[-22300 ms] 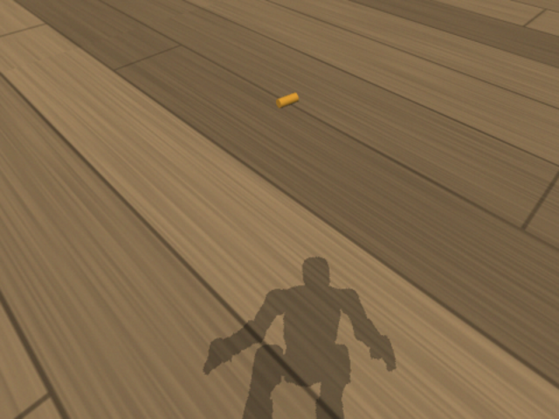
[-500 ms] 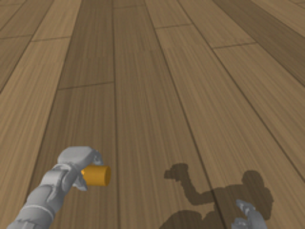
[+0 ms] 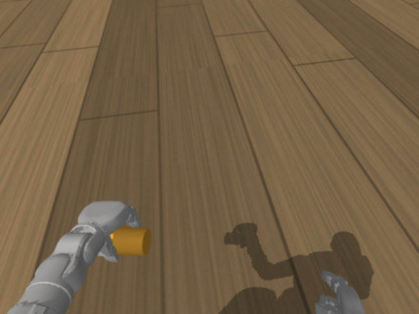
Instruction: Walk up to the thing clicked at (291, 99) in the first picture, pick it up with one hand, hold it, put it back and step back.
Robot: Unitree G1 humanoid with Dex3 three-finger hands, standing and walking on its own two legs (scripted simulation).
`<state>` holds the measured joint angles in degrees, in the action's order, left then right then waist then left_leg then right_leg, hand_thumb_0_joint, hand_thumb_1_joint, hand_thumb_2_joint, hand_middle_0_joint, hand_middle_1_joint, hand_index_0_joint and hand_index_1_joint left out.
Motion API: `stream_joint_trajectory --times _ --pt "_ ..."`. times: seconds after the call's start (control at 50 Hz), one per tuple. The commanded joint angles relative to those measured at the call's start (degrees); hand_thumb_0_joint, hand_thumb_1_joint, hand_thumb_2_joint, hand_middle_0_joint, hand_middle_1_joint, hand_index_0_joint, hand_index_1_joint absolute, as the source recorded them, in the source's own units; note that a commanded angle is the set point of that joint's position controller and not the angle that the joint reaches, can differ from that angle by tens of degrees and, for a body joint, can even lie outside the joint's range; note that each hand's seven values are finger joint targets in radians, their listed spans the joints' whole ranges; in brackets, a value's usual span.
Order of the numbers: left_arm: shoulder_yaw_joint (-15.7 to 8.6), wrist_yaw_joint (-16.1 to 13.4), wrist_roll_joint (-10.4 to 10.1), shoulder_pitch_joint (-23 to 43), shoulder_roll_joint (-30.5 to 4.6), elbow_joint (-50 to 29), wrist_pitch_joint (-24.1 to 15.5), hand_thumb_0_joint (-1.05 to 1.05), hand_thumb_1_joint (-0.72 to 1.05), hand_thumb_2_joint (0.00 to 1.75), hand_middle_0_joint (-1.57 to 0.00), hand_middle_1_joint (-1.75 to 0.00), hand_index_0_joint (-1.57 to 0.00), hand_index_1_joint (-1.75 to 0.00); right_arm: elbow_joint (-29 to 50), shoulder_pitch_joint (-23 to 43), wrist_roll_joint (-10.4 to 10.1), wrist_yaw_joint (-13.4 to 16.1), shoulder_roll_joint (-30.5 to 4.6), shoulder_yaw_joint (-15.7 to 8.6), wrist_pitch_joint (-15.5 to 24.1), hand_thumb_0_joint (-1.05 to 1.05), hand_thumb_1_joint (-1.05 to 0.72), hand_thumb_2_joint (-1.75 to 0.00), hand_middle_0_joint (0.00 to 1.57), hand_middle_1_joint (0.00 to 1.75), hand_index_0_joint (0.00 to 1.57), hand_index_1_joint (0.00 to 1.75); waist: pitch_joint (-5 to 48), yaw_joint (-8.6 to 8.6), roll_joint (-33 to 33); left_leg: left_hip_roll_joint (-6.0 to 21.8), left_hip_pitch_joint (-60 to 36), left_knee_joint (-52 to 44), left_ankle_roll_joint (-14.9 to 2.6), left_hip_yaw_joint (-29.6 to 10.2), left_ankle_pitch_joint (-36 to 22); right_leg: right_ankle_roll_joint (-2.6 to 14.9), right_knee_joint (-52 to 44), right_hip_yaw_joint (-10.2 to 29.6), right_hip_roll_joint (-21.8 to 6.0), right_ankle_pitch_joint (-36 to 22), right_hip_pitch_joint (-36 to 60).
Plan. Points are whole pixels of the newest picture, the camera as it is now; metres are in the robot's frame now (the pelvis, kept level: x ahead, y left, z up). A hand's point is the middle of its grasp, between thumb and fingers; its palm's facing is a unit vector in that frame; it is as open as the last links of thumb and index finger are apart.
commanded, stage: hold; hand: left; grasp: from above
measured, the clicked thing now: (116, 240) +0.29 +0.22 -0.07
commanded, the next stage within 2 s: crouch in 0.08 s
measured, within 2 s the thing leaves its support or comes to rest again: neither
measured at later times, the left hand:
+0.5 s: hand (114, 242) +0.29 +0.23 -0.08, palm faces -0.48 -0.01 -0.88, open 8.3 cm
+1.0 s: hand (135, 255) +0.35 +0.25 -0.31, palm faces -0.43 +0.06 -0.90, open 8.5 cm
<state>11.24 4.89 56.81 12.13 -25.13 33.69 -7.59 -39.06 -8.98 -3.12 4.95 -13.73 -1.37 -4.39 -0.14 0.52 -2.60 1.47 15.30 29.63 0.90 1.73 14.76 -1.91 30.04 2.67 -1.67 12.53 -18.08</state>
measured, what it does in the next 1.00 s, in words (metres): lowers itself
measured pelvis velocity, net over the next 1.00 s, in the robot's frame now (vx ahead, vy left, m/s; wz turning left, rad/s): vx -0.05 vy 0.01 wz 0.02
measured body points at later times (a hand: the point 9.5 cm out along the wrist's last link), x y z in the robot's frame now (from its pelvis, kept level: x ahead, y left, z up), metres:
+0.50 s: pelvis +0.00 +0.00 -0.01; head +0.04 -0.01 +0.44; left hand +0.31 +0.23 -0.02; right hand +0.14 -0.26 -0.13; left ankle +0.01 +0.13 -0.73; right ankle +0.04 -0.14 -0.73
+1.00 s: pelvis -0.05 +0.01 -0.19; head +0.11 +0.03 +0.23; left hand +0.37 +0.25 -0.26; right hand +0.00 -0.27 -0.31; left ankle +0.01 +0.13 -0.73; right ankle +0.04 -0.14 -0.73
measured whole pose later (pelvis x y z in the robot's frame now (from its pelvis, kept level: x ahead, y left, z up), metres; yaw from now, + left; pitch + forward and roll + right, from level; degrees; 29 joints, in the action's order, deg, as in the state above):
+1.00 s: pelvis -0.05 +0.01 -0.19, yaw +1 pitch +30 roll -3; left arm 3.1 -20.0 71.0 36.8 -27.6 67.3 -9.9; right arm -42.9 -14.1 2.8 0.8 -14.2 -5.3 -1.9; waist 11.2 -7.9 -2.1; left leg 0.9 86.7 91.5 -0.1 -2.1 34.7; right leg -3.2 87.6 1.5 -1.3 30.8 -86.7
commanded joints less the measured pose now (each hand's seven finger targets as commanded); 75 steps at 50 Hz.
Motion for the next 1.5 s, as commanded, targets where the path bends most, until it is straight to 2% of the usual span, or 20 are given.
stream_joint_trajectory --times 0.0,0.02,0.06,0.18,0.22,0.3,0.44,0.6,0.72,0.78,0.82,0.86,0.88,0.96,1.04,1.14,1.32,1.38,1.44,1.48 --pt "-7.56 -2.64 -0.92 21.62 -13.64 -12.77 -0.39 0.00 0.94 0.51 -1.28 -0.33 -1.29 -0.33 8.21 4.87 0.14 0.76 -7.18 -2.15 2.15 0.00 -0.90 -0.90 0.20 0.30 0.20 0.30 16.09 0.07 0.24 -2.84 -6.14 -3.69 -1.39 0.46 -9.79 1.95 -4.51 -2.16 2.85 -5.98 4.84" --pt "-8.32 -2.63 -1.01 20.66 -14.19 -11.48 -0.24 0.00 0.94 0.54 -1.30 -0.31 -1.30 -0.32 7.99 4.93 0.04 0.78 -7.20 -2.23 2.04 0.00 -0.90 -0.90 0.20 0.30 0.20 0.30 16.10 0.39 0.50 -2.84 -6.32 -3.72 -1.38 0.47 -10.42 1.90 -4.61 -2.25 2.86 -6.41 5.34" --pt "-5.99 -2.48 -1.08 18.70 -11.33 -10.72 -0.05 0.00 0.95 0.53 -1.30 -0.32 -1.30 -0.32 8.06 4.43 0.13 0.60 -7.34 -2.35 1.92 0.00 -0.90 -0.90 0.20 0.30 0.20 0.30 15.47 -0.27 1.71 -2.51 -6.38 -3.70 -1.32 0.25 -12.14 2.06 -4.08 -2.52 3.10 -8.20 5.29" --pt "-8.41 -2.54 -1.28 18.44 -13.74 -8.54 -0.13 0.00 0.89 0.40 -1.13 -0.38 -1.20 -0.30 7.97 3.82 -0.02 0.39 -7.76 -2.62 1.22 0.00 -0.87 -0.89 0.20 0.30 0.20 0.30 13.92 0.21 1.07 -2.47 -5.24 -4.14 -1.20 0.20 -11.33 2.15 -4.67 -2.74 3.03 -7.39 5.43" --pt "-6.76 -2.33 -1.19 19.44 -12.41 -9.60 -0.65 0.00 0.88 0.44 -1.20 -0.38 -1.23 -0.35 8.57 3.85 -0.01 0.31 -7.49 -2.58 1.11 0.00 -0.90 -0.90 0.20 0.30 0.20 0.30 14.06 -0.01 1.11 -2.39 -5.05 -4.06 -1.15 0.04 -10.85 2.18 -4.45 -2.80 3.13 -6.78 4.62" --pt "-7.74 -3.68 0.05 16.98 -12.43 -6.56 -1.98 0.00 0.92 0.48 -1.23 -0.40 -1.26 -0.37 8.23 3.17 0.07 0.14 -7.56 -2.76 0.56 0.00 -0.90 -0.90 0.20 0.30 0.20 0.30 13.10 -0.71 3.00 -2.64 -3.47 -2.54 -1.30 0.10 -11.24 1.97 -3.57 -2.64 2.87 -7.40 3.40" --pt "-8.51 -12.34 5.15 22.24 -11.92 1.45 -5.54 0.00 0.95 0.51 -1.24 -0.42 -1.27 -0.40 6.03 0.64 1.46 -1.19 -8.03 -4.03 -0.21 0.00 -0.90 -0.90 0.20 0.30 0.20 0.30 15.77 -2.57 2.31 -2.70 4.01 5.71 -0.87 -0.08 -8.61 2.07 3.55 -2.50 2.51 -5.87 -6.29" --pt "-6.78 -22.99 11.75 31.51 -9.44 15.15 -4.67 0.00 0.91 0.53 -1.23 -0.43 -1.25 -0.41 3.26 -5.50 3.60 -3.38 -9.25 -5.97 -0.35 0.00 -0.90 -0.90 0.20 0.30 0.20 0.30 22.50 -5.21 1.20 -2.28 21.90 23.03 -0.90 -0.65 -3.02 2.50 19.16 -2.91 2.49 -1.34 -23.58" --pt "-9.10 -27.98 13.38 38.88 -13.02 20.51 -2.61 0.00 0.86 0.51 -1.19 -0.43 -1.22 -0.41 2.30 -7.29 4.66 -3.12 -10.05 -6.61 1.07 0.00 -0.90 -0.90 0.20 0.30 0.20 0.30 31.09 -5.10 -2.39 -2.34 34.21 33.75 -1.11 -1.26 2.85 3.24 30.58 -3.71 2.68 4.64 -35.28" --pt "-8.90 -28.33 12.80 40.89 -12.33 23.18 -2.18 0.00 0.88 0.54 -1.20 -0.44 -1.23 -0.42 1.40 -8.04 5.33 -2.90 -10.53 -6.87 2.38 0.00 -0.90 -0.90 0.20 0.30 0.20 0.30 34.23 -6.34 -2.27 -2.06 41.20 39.92 -1.55 -2.26 5.08 3.51 37.00 -3.97 2.70 6.59 -42.55" --pt "-10.95 -28.35 13.52 41.35 -15.67 23.28 -1.94 0.00 0.86 0.54 -1.19 -0.45 -1.21 -0.42 1.40 -8.93 5.46 -2.72 -11.05 -7.07 3.02 0.00 -0.91 -0.90 0.20 0.30 0.20 0.30 38.66 -5.75 -3.05 -2.13 43.80 43.46 -1.63 -2.67 4.80 3.67 41.41 -4.16 2.55 6.72 -44.83" --pt "-11.12 -28.27 13.11 41.76 -15.51 22.78 -1.59 0.00 0.87 0.57 -1.18 -0.47 -1.21 -0.45 1.66 -8.95 5.60 -2.73 -10.75 -7.18 3.51 0.00 -0.90 -0.90 0.20 0.30 0.20 0.30 41.81 -5.79 -4.13 -2.40 46.88 46.20 -1.68 -2.26 6.12 3.81 44.34 -4.18 2.24 7.83 -46.76" --pt "-10.74 -27.91 13.19 41.79 -14.76 24.51 -1.46 0.00 0.86 0.58 -1.19 -0.47 -1.21 -0.45 1.29 -9.23 5.78 -2.82 -10.89 -7.12 3.72 0.00 -0.90 -0.90 0.20 0.30 0.20 0.30 40.26 -7.09 -3.51 -2.17 49.14 47.45 -1.59 -2.77 6.97 3.60 45.53 -4.49 2.19 8.56 -49.56" --pt "-12.51 -26.97 13.08 44.72 -18.16 25.02 -2.08 0.00 0.86 0.58 -1.16 -0.51 -1.19 -0.48 1.47 -9.67 6.16 -3.47 -11.69 -7.10 4.82 0.00 -0.90 -0.90 0.20 0.30 0.20 0.30 41.03 -7.29 -4.37 -2.25 54.38 50.90 -1.03 -4.53 14.46 3.70 51.05 -5.44 1.74 15.19 -58.27" --pt "-12.71 -26.16 13.63 47.87 -18.86 25.43 -3.77 0.00 0.90 0.62 -1.18 -0.52 -1.22 -0.49 0.84 -9.84 6.63 -4.45 -12.05 -6.65 5.85 0.00 -0.90 -0.90 0.20 0.30 0.20 0.30 42.13 -9.18 -5.20 -2.35 58.96 55.58 -1.16 -6.13 18.31 3.60 56.50 -6.22 1.52 17.99 -65.84" --pt "-14.44 -26.74 14.72 51.28 -21.82 25.36 -5.91 0.00 0.97 0.62 -1.22 -0.51 -1.26 -0.48 -0.18 -10.72 7.52 -5.90 -12.92 -6.05 7.08 0.00 -0.90 -0.90 0.20 0.30 0.20 0.30 46.13 -9.83 -8.14 -2.63 61.23 61.85 -1.00 -6.52 17.41 3.77 62.46 -6.42 1.08 17.65 -72.74" --pt "-16.51 -28.42 17.12 55.02 -24.08 27.22 -6.84 0.00 0.91 0.61 -1.18 -0.49 -1.22 -0.46 -1.55 -13.34 9.02 -8.93 -14.20 -5.49 7.57 0.00 -0.90 -0.90 0.20 0.30 0.20 0.30 50.08 -11.13 -14.54 -2.49 60.90 70.64 -0.10 -6.94 6.69 3.91 72.30 -7.60 0.10 11.73 -80.73" --pt "-15.80 -28.09 16.97 53.22 -22.70 30.73 -6.63 0.00 0.90 0.60 -1.19 -0.47 -1.21 -0.44 -1.14 -13.12 9.18 -9.61 -14.02 -5.32 7.41 0.00 -0.90 -0.90 0.20 0.30 0.20 0.30 48.74 -11.87 -12.14 -3.00 65.79 74.12 -1.01 -5.05 8.63 3.61 72.81 -7.47 0.42 11.51 -80.06" --pt "-17.84 -27.99 17.29 54.74 -27.06 28.71 -7.04 0.00 0.92 0.60 -1.20 -0.49 -1.23 -0.46 -0.85 -13.23 9.45 -10.21 -13.79 -5.15 7.10 0.00 -0.90 -0.90 0.20 0.30 0.20 0.30 50.89 -11.27 -11.98 -3.37 69.01 76.68 -1.60 -3.61 8.62 3.54 74.31 -7.40 0.83 10.48 -77.42" --pt "-17.90 -27.80 17.12 54.79 -26.58 28.97 -7.34 0.00 0.94 0.61 -1.21 -0.49 -1.24 -0.46 -0.90 -13.11 9.73 -10.69 -14.10 -5.12 6.93 0.00 -0.90 -0.90 0.20 0.30 0.20 0.30 49.84 -11.58 -11.27 -3.32 71.71 77.71 -1.64 -3.64 9.17 3.49 75.61 -7.77 0.96 10.79 -78.09"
